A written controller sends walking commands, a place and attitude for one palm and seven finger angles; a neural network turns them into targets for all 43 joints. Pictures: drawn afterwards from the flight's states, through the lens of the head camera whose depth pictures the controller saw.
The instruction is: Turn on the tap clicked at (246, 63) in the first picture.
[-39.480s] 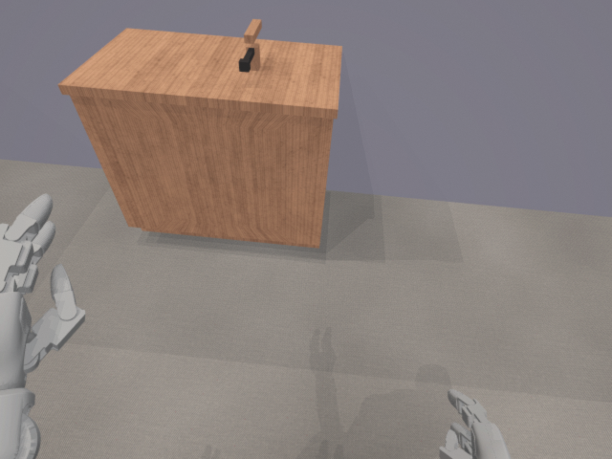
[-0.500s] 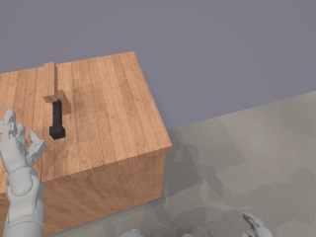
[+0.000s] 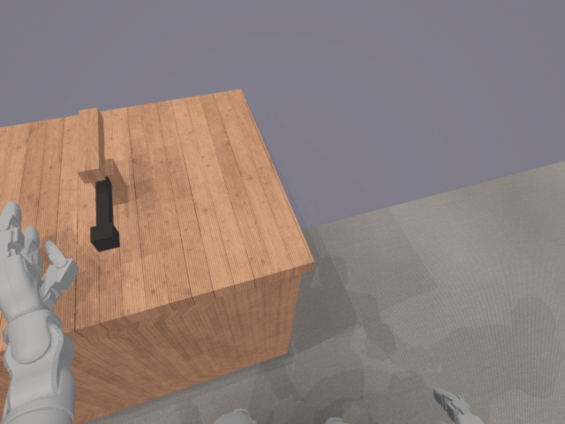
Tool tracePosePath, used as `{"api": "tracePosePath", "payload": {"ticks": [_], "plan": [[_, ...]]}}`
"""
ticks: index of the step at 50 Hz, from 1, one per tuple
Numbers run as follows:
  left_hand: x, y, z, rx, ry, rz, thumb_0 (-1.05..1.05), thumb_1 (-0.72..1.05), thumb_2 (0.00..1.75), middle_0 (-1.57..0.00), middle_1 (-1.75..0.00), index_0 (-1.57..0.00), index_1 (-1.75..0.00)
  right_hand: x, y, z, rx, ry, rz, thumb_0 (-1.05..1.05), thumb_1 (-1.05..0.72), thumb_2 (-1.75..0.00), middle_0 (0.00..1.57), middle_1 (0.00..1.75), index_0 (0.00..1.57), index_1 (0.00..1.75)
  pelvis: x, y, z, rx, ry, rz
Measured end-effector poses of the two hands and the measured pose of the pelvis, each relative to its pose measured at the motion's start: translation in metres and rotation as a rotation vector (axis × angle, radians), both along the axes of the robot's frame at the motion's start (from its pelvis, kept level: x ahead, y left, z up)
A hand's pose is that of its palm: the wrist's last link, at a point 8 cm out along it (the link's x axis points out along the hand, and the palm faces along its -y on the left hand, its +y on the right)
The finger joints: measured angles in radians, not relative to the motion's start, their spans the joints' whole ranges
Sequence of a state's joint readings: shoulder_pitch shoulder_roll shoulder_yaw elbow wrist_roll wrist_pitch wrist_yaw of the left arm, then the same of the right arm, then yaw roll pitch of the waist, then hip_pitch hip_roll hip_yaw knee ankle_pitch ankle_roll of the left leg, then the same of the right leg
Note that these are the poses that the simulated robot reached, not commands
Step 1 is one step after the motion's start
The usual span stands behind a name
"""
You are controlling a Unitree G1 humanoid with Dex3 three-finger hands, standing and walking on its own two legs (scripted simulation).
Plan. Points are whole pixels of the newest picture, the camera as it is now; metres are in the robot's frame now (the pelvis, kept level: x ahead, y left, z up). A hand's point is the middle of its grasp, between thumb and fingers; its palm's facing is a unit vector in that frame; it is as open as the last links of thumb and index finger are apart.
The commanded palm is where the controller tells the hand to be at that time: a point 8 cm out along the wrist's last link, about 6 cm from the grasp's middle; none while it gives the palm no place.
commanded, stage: push the lever round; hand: left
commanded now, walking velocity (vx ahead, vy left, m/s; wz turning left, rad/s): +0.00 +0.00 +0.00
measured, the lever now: (105, 237) +0.35 +0.27 +0.05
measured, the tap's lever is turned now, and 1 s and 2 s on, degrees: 0 10 41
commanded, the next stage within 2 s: none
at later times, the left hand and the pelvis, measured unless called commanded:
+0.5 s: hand (95, 254) +0.32 +0.28 +0.05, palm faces +0.57 -0.81 -0.09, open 7.9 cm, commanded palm +0.28 +0.31 +0.05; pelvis +0.00 +0.00 +0.00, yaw +0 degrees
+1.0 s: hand (117, 249) +0.33 +0.25 +0.05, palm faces +0.61 -0.79 -0.08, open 7.8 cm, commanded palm +0.28 +0.28 +0.05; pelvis +0.00 -0.01 +0.00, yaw +0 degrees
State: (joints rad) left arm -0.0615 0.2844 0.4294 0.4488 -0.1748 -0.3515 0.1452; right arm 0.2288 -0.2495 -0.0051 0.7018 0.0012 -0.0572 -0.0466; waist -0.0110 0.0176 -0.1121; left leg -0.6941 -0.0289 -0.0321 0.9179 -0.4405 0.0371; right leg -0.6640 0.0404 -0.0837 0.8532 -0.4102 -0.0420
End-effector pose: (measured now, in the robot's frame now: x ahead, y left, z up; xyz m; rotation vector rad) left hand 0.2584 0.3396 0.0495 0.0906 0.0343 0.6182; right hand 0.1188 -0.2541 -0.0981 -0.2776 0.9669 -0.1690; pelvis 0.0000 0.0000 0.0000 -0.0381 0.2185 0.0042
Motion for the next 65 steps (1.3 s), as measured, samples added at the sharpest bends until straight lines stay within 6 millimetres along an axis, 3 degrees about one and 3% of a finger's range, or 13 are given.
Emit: {"api": "tracePosePath", "payload": {"ticks": [8,17,37,49,65], "plan": [[0.01,-0.003,0.005,0.011,-0.027,-0.013,0.02,0.9,0.9,-0.15,-0.15,-0.15,-0.15,0.014,0.01,0.003,0.004,-0.038,0.023,0.01,-0.9,-0.9,0.2,0.3,0.2,0.3,-0.002,0.003,-0.001,-0.007,-0.001,0.004],[0.011,-0.021,0.001,-0.008,0.0,-0.026,0.02,0.9,0.9,-0.15,-0.15,-0.15,-0.15,0.013,0.016,0.003,0.031,-0.046,0.029,0.01,-0.9,-0.9,0.2,0.3,0.21,0.3,-0.002,0.004,0.001,-0.002,-0.008,0.0],[0.022,-0.042,0.002,0.005,-0.009,-0.009,0.02,0.9,0.9,-0.15,-0.15,-0.15,-0.15,-0.002,0.0,-0.004,0.027,0.004,0.008,0.01,-0.9,-0.9,0.2,0.3,0.2,0.3,-0.002,-0.007,0.0,0.006,-0.006,-0.001],[0.023,-0.055,0.002,-0.002,-0.014,0.036,0.02,0.91,0.9,-0.15,-0.15,-0.15,-0.15,0.005,-0.007,-0.002,0.033,-0.007,0.009,0.01,-0.9,-0.9,0.2,0.3,0.2,0.3,0.0,-0.013,0.001,0.012,-0.008,-0.002],[0.028,-0.077,0.003,-0.002,-0.016,0.106,0.02,0.92,0.9,-0.15,-0.15,-0.15,-0.15,0.015,-0.002,-0.003,0.049,-0.017,0.031,0.01,-0.9,-0.9,0.2,0.3,0.2,0.3,0.0,-0.015,0.0,0.014,-0.013,0.007]]}}
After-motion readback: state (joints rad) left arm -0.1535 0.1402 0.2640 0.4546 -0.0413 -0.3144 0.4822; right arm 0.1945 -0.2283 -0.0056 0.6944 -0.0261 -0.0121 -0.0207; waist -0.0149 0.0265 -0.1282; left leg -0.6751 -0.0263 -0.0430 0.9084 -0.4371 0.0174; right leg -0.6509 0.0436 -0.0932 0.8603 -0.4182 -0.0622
